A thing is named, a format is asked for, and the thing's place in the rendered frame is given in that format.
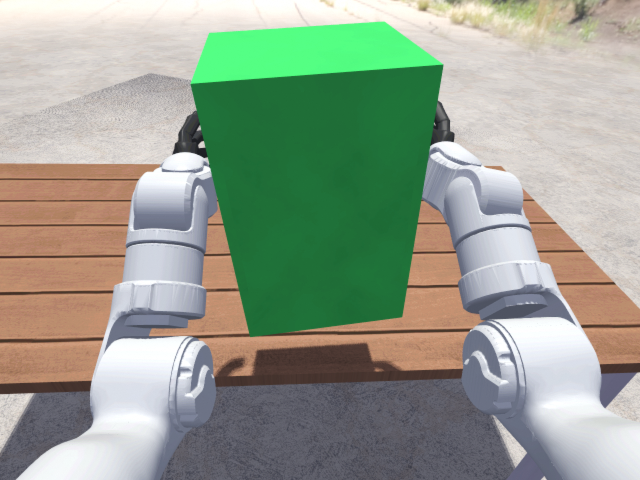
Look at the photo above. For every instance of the robot left hand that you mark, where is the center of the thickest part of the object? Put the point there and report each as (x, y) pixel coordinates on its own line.
(189, 138)

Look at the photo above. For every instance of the robot right hand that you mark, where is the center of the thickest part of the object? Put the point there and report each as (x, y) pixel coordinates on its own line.
(441, 129)

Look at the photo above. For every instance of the robot right forearm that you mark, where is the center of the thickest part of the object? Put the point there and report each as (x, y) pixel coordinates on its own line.
(502, 275)

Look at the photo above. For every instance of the table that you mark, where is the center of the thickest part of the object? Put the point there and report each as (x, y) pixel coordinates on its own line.
(63, 230)

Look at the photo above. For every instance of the robot right upper arm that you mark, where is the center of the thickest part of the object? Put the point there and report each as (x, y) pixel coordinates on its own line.
(540, 378)

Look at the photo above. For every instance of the robot left forearm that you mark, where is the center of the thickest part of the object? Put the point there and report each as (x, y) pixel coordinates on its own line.
(166, 242)

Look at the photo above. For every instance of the carton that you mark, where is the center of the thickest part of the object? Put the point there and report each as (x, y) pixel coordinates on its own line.
(318, 141)

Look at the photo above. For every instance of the robot left upper arm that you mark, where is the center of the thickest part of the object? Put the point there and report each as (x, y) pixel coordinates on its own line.
(148, 392)

